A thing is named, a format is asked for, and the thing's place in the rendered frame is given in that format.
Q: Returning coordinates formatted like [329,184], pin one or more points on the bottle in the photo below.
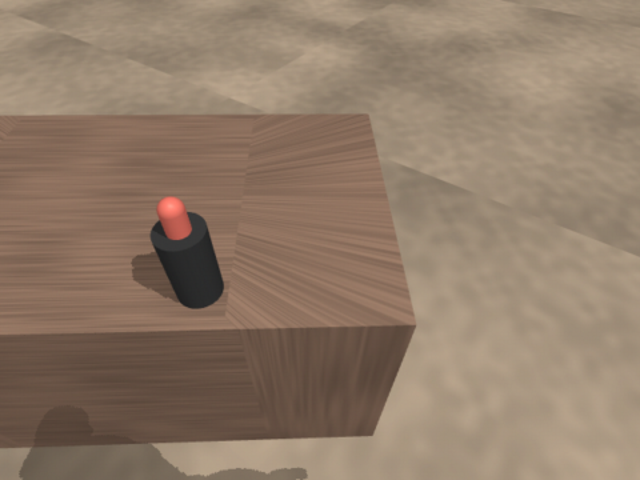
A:
[183,244]

